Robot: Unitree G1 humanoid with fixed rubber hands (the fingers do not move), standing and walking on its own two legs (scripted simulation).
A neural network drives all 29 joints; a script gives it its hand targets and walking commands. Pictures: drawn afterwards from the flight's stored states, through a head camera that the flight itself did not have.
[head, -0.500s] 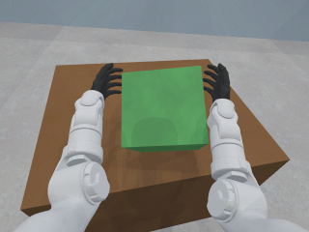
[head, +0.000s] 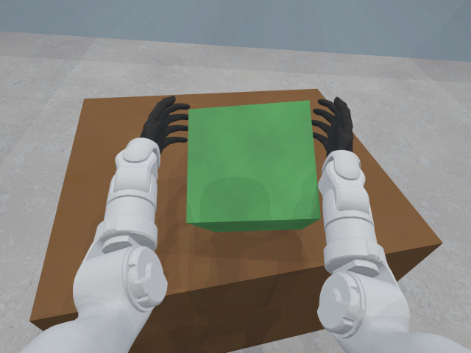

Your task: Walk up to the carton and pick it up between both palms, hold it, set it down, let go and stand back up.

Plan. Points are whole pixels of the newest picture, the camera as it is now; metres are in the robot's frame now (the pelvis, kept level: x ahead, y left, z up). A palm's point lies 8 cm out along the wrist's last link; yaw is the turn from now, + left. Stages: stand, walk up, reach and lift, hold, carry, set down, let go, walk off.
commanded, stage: set down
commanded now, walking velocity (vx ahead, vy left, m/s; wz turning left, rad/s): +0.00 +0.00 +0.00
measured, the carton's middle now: (253, 178) +0.43 -0.10 +0.05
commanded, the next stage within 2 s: none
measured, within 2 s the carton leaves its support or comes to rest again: neither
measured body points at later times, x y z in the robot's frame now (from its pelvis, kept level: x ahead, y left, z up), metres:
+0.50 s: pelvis +0.00 +0.00 +0.00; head +0.00 +0.04 +0.45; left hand +0.46 +0.08 +0.15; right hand +0.38 -0.23 +0.18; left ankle +0.01 +0.10 -0.75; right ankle -0.01 -0.12 -0.75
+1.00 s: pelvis +0.01 +0.00 +0.00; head +0.02 +0.03 +0.45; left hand +0.45 +0.06 +0.09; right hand +0.39 -0.26 +0.16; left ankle +0.01 +0.10 -0.75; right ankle -0.01 -0.12 -0.75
